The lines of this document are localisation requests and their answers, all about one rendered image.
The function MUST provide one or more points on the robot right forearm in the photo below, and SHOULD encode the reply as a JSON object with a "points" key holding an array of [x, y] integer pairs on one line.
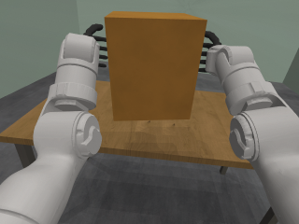
{"points": [[241, 79]]}

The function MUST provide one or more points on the table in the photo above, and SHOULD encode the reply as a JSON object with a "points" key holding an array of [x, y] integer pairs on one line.
{"points": [[203, 139]]}

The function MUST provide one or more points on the carton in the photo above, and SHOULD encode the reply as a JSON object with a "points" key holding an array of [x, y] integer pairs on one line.
{"points": [[153, 63]]}

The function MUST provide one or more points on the robot left forearm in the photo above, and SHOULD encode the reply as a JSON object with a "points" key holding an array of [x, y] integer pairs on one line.
{"points": [[75, 81]]}

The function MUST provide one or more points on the right robot hand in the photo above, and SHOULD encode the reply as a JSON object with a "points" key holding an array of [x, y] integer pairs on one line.
{"points": [[215, 41]]}

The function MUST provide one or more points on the left robot upper arm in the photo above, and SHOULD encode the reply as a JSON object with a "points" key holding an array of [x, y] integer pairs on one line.
{"points": [[38, 193]]}

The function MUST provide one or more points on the left robot hand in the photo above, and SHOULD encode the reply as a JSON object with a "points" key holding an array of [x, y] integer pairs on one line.
{"points": [[89, 32]]}

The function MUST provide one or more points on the right robot upper arm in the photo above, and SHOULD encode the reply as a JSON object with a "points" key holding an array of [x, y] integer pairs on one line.
{"points": [[269, 139]]}

